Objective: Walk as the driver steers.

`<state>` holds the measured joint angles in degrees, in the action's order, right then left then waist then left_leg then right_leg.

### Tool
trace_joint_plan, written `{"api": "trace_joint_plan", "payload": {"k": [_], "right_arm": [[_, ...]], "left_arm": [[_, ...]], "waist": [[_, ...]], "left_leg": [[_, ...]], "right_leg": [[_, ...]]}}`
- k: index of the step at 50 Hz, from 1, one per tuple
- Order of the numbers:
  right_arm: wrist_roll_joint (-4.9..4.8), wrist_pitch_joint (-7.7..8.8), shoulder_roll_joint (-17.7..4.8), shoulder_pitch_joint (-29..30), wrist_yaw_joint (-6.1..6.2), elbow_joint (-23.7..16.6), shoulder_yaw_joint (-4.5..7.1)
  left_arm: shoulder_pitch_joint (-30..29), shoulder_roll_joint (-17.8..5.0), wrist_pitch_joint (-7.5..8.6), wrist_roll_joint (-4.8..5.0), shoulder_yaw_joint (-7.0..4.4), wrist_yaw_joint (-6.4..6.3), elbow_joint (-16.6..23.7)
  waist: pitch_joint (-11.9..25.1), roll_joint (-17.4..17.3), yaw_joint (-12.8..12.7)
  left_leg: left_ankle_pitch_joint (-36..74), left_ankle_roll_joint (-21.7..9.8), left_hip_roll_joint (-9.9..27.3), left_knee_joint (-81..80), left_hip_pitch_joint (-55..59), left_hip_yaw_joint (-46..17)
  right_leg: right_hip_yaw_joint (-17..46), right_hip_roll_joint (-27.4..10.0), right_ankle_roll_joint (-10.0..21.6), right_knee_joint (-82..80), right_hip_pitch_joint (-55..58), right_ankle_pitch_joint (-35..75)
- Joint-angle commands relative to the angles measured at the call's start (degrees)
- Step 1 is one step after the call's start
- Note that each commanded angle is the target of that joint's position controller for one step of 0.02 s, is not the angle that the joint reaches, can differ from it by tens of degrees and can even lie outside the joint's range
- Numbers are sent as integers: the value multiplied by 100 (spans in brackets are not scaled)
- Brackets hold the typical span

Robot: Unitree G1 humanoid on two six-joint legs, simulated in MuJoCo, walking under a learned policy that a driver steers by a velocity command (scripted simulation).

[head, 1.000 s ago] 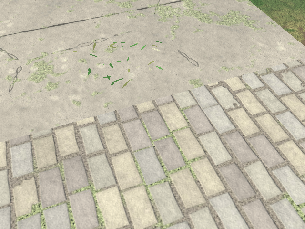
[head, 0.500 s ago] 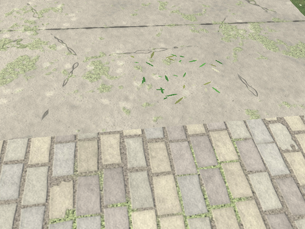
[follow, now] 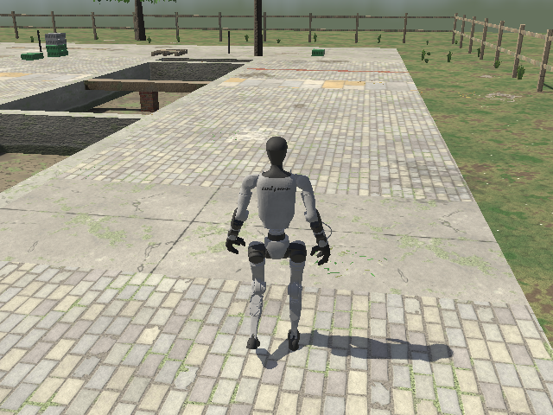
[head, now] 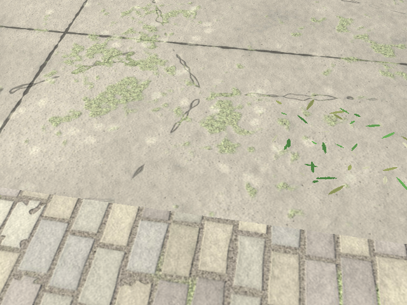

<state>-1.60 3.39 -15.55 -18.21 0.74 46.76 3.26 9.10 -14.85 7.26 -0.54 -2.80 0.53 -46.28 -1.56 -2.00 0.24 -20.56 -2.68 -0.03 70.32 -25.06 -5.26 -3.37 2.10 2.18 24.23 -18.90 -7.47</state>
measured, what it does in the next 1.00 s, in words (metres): walks ahead, turning right: left foot, then right foot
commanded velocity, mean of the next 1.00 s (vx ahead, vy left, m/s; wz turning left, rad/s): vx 0.50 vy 0.00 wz -0.17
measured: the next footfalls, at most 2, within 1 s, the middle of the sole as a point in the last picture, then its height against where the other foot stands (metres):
left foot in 0.36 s outside the picture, level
right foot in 0.92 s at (237, 257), level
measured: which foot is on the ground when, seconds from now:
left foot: up 0.00-0.34, down 0.36-0.90, up 0.92-1.00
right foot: down 0.00-0.36, up 0.38-0.90, down 0.92-1.00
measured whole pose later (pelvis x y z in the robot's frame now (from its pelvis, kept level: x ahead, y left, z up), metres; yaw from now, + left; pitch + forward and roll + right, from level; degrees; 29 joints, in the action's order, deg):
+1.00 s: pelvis +0.53 +0.01 -0.02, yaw -16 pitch +2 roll +0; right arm -1.4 5.8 -15.3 -16.6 0.5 48.1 3.2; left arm 7.4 -15.8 3.1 1.1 -4.3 2.6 -41.6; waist -3.4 0.2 0.8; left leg -27.3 0.5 2.4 69.0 -14.9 1.5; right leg -2.8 4.2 7.0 35.6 -26.2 -11.6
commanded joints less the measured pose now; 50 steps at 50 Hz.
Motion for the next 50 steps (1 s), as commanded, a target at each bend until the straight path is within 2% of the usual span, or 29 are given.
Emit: {"api": "trace_joint_plan", "payload": {"k": [1,4,6,9,13,15,16,17,18,19,20,21,22,23,25,28,31,35,39,41,42,43,44,45,46,47,48,49,50], "right_arm": [[-16,15,-126,-271,-26,-381,47],[97,2,-78,252,-23,-630,-17],[133,64,-92,601,-71,-743,-61],[94,141,-78,1210,-151,-885,-113],[24,161,-239,1796,-236,-1156,-91],[36,183,-362,1712,-270,-1197,-42],[65,189,-475,1323,-264,-1097,35],[94,189,-737,503,-221,-838,192],[162,174,-1241,-617,-137,-654,366],[211,139,-1736,-909,-128,-615,443],[188,178,-1157,-991,-151,-603,312],[168,216,-901,-613,-161,-627,220],[153,239,-684,-136,-182,-675,150],[157,264,-475,203,-207,-691,102],[214,361,-327,438,-222,-611,95],[267,438,-432,324,-155,-401,160],[273,408,-502,185,-58,-236,191],[226,352,-677,13,32,-89,233],[153,204,-770,-354,58,118,270],[117,117,-857,-315,70,138,291],[105,81,-948,-240,88,113,310],[87,41,-1049,-180,113,85,334],[79,-6,-1134,-97,137,56,353],[46,-36,-1180,38,151,21,352],[92,14,-1108,45,168,-85,312],[291,193,-93,-568,40,-369,16],[54,478,-492,-10,-55,-506,42],[-143,587,-736,607,-91,-689,114],[-72,624,-698,682,-56,-708,90]], "left_arm": [[314,-446,77,0,-112,60,37],[442,-711,119,71,-190,76,-132],[505,-831,71,97,-215,52,-180],[700,-963,-19,155,-219,34,-259],[1124,-1092,-141,233,-218,43,-465],[1108,-1163,-218,255,-229,31,-513],[1017,-1178,-254,254,-218,18,-510],[1083,-1019,-273,230,-154,12,-524],[1036,-712,-251,100,-10,5,-357],[1621,-4,-131,109,195,26,-251],[1387,-641,-45,268,35,30,-350],[990,-881,-22,387,-59,33,-204],[780,-829,-55,338,-63,-1,-173],[688,-769,-120,245,-93,-28,-180],[890,-564,-302,244,-107,-20,-244],[764,-370,-434,246,-116,-21,-171],[362,-313,-441,204,-127,11,-7],[-419,-177,-419,146,-56,152,288],[-1060,-121,-405,171,-11,298,676],[-1152,-157,-405,191,-29,371,840],[-1069,-228,-414,198,-67,391,888],[-852,-337,-430,206,-127,392,899],[-346,-519,-444,228,-228,381,821],[506,-820,-447,234,-399,329,632],[1408,-1298,-500,198,-607,196,423],[1274,-1899,-476,198,-675,132,461],[1554,-1516,-414,133,-558,136,579],[1357,-1161,-353,108,-468,146,532],[929,-936,-319,172,-403,148,600]], "waist": [[279,575,36],[58,447,30],[56,409,-47],[-29,486,-263],[-131,628,-426],[-82,692,-262],[115,681,15],[579,539,374],[1402,-122,834],[2006,-1611,516],[1923,-918,722],[1223,-712,593],[907,-400,385],[599,-343,219],[426,-427,-40],[182,-184,-118],[-2,-120,-45],[-269,-39,224],[-474,0,442],[-429,-77,361],[-283,-187,250],[-56,-339,86],[256,-454,-217],[707,-393,-707],[1187,74,-1102],[1619,1628,-299],[2416,1044,-709],[1562,741,-771],[1015,292,-468]], "left_leg": [[264,-21,605,-162,-947,-182],[667,55,752,-1084,-1292,-72],[1299,87,809,-1808,-1325,76],[1963,125,640,-2855,-936,404],[1739,28,486,-3551,-807,521],[1434,-133,352,-3859,-468,636],[1426,-233,183,-4073,164,781],[1404,-376,47,-4189,1355,822],[1438,-746,1109,-4184,3034,-364],[603,-1560,2438,-4896,4598,-2956],[177,-1484,2422,-5260,4313,-3375],[479,-1236,2264,-5292,3699,-2461],[940,-1074,2001,-5423,3014,-1731],[1206,-958,1753,-5639,2470,-1175],[1702,-856,1524,-6002,1859,-490],[2546,-851,1482,-6186,1775,227],[2667,-777,1445,-6273,1968,726],[2590,-634,1453,-6364,2162,1267],[3001,-582,1671,-6049,2959,1527],[3884,-499,1722,-5681,3180,1686],[4850,-440,1712,-5366,3217,1773],[5879,-383,1705,-4924,3253,1827],[6653,-324,1664,-4186,3188,1876],[6595,-174,1483,-3045,2770,1971],[4905,96,1219,-1342,1402,1943],[-1069,459,20,761,-1297,1376],[-1351,352,-177,1407,-1957,-9],[-768,196,134,1220,-2410,-89],[-234,125,402,651,-2195,-55]], "right_leg": [[1687,-1559,1083,-1543,917,58],[1319,-1650,1257,-1810,862,522],[1020,-1570,1204,-1837,974,720],[555,-1362,994,-1721,914,817],[643,-1641,842,-1470,1439,531],[664,-1765,733,-1143,1653,772],[523,-1662,616,-655,1618,1471],[314,-1360,465,390,1327,2157],[9,-991,197,2262,207,1098],[111,-37,-103,4259,-1971,-2250],[1005,-205,-19,5045,-2522,-2489],[1035,-454,82,5129,-2792,-1963],[918,-723,62,4887,-2569,-1439],[922,-879,27,4575,-2366,-1060],[952,-992,-29,4355,-1811,-607],[1084,-926,-100,4065,-2070,-92],[1132,-835,-144,3252,-2402,647],[649,-787,-73,2074,-2311,1341],[277,-739,104,1509,-2608,916],[7,-593,251,1343,-2390,416],[-188,-418,355,1321,-2039,137],[-368,-204,470,1364,-1598,-165],[-487,33,612,1357,-924,-416],[-472,257,823,929,330,-125],[499,-196,1118,656,2092,27],[3707,-1756,2178,338,4042,-381],[5208,-2179,2460,-626,4405,-999],[4301,-1994,2089,-754,3874,-596],[3505,-1717,1840,-740,2937,-75]]}}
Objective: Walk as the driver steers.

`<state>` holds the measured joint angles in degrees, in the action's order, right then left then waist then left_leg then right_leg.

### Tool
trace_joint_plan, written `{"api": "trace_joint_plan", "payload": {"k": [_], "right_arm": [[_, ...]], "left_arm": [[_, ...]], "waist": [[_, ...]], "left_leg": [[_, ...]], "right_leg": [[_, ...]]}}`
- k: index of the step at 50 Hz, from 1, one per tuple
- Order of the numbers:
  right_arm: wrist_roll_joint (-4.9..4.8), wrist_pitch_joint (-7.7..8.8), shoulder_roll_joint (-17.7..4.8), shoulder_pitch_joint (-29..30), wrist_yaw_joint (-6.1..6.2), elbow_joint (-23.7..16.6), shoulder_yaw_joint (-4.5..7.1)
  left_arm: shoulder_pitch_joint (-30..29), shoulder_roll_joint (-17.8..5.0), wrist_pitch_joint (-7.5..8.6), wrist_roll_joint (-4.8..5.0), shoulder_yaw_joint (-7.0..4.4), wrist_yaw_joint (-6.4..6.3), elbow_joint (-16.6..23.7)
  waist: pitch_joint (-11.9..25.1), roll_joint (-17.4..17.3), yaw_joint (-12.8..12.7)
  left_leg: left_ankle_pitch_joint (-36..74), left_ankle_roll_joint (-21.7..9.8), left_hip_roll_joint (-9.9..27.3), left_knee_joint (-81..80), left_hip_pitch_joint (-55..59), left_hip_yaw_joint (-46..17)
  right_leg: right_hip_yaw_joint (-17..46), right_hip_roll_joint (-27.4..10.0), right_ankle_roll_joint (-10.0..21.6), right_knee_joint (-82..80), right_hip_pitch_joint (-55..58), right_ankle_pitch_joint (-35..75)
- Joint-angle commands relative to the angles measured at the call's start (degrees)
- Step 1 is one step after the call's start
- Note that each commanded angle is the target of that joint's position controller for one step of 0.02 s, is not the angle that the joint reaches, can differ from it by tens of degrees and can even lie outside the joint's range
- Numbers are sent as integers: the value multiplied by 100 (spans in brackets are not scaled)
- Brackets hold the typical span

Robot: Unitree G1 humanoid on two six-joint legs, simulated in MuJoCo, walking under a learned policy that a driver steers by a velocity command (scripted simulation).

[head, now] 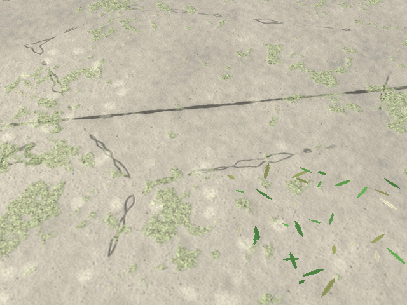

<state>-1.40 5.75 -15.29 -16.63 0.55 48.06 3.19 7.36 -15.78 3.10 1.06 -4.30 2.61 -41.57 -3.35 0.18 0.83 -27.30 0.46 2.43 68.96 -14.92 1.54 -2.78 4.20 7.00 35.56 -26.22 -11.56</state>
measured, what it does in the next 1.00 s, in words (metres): walks ahead: left foot, then right foot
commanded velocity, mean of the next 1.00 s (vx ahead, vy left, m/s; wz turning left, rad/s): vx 0.45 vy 0.00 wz -0.13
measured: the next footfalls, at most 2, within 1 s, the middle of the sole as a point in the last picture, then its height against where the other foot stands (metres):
left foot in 0.40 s outside the picture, level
right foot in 0.90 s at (261, 240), level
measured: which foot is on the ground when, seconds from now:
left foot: up 0.00-0.38, down 0.40-0.90, up 0.92-1.00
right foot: down 0.00-0.42, up 0.44-0.88, down 0.90-1.00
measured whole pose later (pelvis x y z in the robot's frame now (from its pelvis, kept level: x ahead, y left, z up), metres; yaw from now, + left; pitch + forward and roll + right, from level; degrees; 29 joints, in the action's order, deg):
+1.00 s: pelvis +0.52 -0.04 +0.01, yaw -5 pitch +3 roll +1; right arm -1.3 1.9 -17.0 -19.7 0.7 46.6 2.9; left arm 1.8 -13.7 3.9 -1.0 -2.0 0.4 -37.0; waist -2.4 -0.9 3.8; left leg -33.5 1.9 -1.4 61.4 -21.7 -4.2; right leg -1.6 -1.4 0.9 30.1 -27.1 -6.1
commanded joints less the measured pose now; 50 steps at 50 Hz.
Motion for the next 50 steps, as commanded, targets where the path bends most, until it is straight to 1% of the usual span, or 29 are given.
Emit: {"api": "trace_joint_plan", "payload": {"k": [1,2,5,7,11,13,16,18,19,20,21,22,23,24,25,26,27,29,31,36,40,42,44,45,46,47,48,49,50], "right_arm": [[70,360,-749,509,15,-755,138],[143,282,-803,360,20,-744,187],[232,85,-607,346,23,-846,173],[253,41,-473,730,34,-993,117],[197,92,-254,1522,-74,-1119,-7],[128,129,-338,1818,-137,-1210,2],[121,196,-530,2052,-215,-1357,55],[117,231,-628,1837,-235,-1348,98],[124,247,-709,1446,-223,-1257,151],[161,261,-887,755,-194,-1075,245],[237,260,-1191,-237,-158,-959,319],[240,199,-1555,-853,-196,-718,444],[86,172,-1033,-920,-226,-672,311],[56,135,-763,-516,-200,-736,224],[114,81,-693,-125,-186,-817,175],[152,65,-600,89,-198,-818,133],[198,84,-518,196,-203,-823,92],[162,111,-519,210,-219,-763,88],[125,126,-688,125,-192,-669,131],[58,23,-888,-190,-113,-457,172],[30,-130,-911,-644,-72,-202,161],[17,-215,-954,-631,-21,-178,178],[-10,-262,-1013,-314,29,-286,201],[36,-239,-860,-275,34,-397,155],[177,-182,-412,-466,19,-601,8],[87,-177,-300,-1373,1,-498,-71],[-19,-252,-878,-1196,8,-402,97],[-56,-348,-930,-688,36,-536,150],[-17,-480,-837,-506,82,-551,159]], "left_arm": [[670,-641,101,17,-191,-64,236],[458,-515,107,-41,-141,-87,346],[508,-675,143,-31,-178,-159,374],[681,-812,137,-23,-208,-240,322],[1115,-735,92,10,-161,-296,146],[1327,-783,92,13,-153,-285,47],[1503,-814,65,10,-154,-294,-54],[1452,-878,23,-10,-175,-317,-80],[1321,-882,3,-11,-172,-322,-54],[1219,-772,-4,-35,-126,-314,-9],[1139,-565,4,-118,-23,-311,139],[2021,-143,92,8,97,-294,114],[1891,-500,145,56,70,-276,49],[1250,-812,165,110,-14,-255,179],[835,-756,177,53,11,-258,292],[635,-683,188,-40,0,-253,352],[709,-621,170,-71,-19,-249,344],[935,-423,111,-49,12,-245,271],[727,-322,81,-83,49,-263,350],[-177,-151,145,-80,132,-221,534],[-800,-178,252,-90,111,-127,741],[-760,-313,317,-123,51,-81,766],[-99,-536,356,-193,-60,-115,569],[404,-838,369,-263,-150,-176,475],[1085,-1285,323,-415,-236,-268,471],[1179,-1204,177,-330,-202,-254,507],[1058,-896,56,-227,-148,-259,577],[721,-681,-7,-153,-79,-288,575],[364,-516,-46,-119,-13,-304,528]], "waist": [[864,-109,-261],[761,-33,-59],[594,23,93],[455,118,-3],[426,406,-443],[344,481,-592],[247,501,-621],[255,634,-455],[412,669,-208],[886,568,132],[1737,109,548],[2484,-1629,311],[2260,-1436,443],[1334,-841,485],[868,-312,343],[491,-172,206],[448,-312,36],[488,-523,-101],[403,-480,-96],[264,-396,207],[141,-444,385],[289,-565,266],[644,-619,-166],[1101,-404,-362],[2002,678,-490],[3057,1733,-321],[2882,1070,-447],[2110,817,-373],[1541,624,-226]], "left_leg": [[681,-144,335,315,-2795,-684],[857,-90,456,46,-2376,-720],[1158,160,453,-681,-2053,-547],[1772,295,362,-1443,-2123,-416],[3389,248,63,-3222,-1613,-248],[3552,171,6,-3562,-1594,-279],[2983,-75,-31,-3948,-1883,-358],[2483,-261,-97,-4081,-1672,-303],[2413,-393,-229,-4269,-1130,-159],[2649,-596,-196,-4310,-79,-160],[2866,-1016,678,-4116,1526,-1098],[1706,-1964,1854,-4489,3597,-3599],[494,-1884,1972,-5077,3600,-4489],[262,-1616,1791,-5195,2854,-3722],[720,-1460,1559,-5304,2051,-3057],[1295,-1450,1353,-5479,1406,-2645],[1739,-1389,1169,-5606,1031,-2320],[2297,-1422,974,-5806,709,-1851],[2791,-1497,969,-5966,591,-1520],[3031,-1267,746,-6061,673,-820],[3911,-1135,756,-5518,867,-877],[4211,-974,801,-5041,1112,-1079],[4503,-704,586,-4268,1037,-1123],[4026,-455,226,-3450,544,-961],[1493,-101,-311,-1583,-1047,-676],[-1677,89,-584,-183,-2012,-750],[-1301,171,-299,360,-2198,-968],[-894,234,-128,472,-2593,-714],[-570,322,51,336,-2556,-581]], "right_leg": [[2866,-1671,1181,-1930,2813,894],[2548,-1508,1131,-2062,2259,1284],[2094,-1296,1134,-2271,1477,2010],[1745,-1123,1016,-2303,1246,2209],[1342,-839,603,-2169,1208,1609],[1573,-1046,595,-2107,1453,1239],[1987,-1412,550,-1734,2212,1308],[2134,-1555,450,-1488,2522,1840],[2040,-1442,357,-1123,2544,2639],[1789,-1131,213,-317,2373,3303],[1464,-767,1,1221,1510,2379],[981,150,-457,3311,-710,-827],[1382,-9,-451,3925,-1572,-2060],[1295,-311,-435,4113,-1931,-1607],[1014,-595,-437,3897,-1810,-1132],[914,-767,-466,3505,-1693,-841],[900,-937,-482,3219,-1376,-639],[753,-1000,-562,2842,-1071,-528],[647,-1064,-673,2335,-1187,-275],[462,-974,-753,551,-1023,1228],[378,-593,-747,-324,-576,1535],[467,-468,-634,-654,-284,1393],[388,-357,-436,-1161,749,1762],[604,-771,-233,-1101,1860,3089],[1755,-2243,370,-454,3888,5506],[2993,-3308,1141,-408,4802,5655],[2821,-2972,1018,-749,4219,4280],[2306,-2695,832,-1002,3572,3276],[1904,-2442,728,-1306,2738,2573]]}}
Keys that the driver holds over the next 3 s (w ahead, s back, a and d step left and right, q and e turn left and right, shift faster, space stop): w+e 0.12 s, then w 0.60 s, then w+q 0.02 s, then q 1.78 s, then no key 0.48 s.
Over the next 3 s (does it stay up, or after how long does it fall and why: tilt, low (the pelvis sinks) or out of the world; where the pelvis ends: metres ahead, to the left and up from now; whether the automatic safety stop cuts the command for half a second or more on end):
stays up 0.56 0.00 0.02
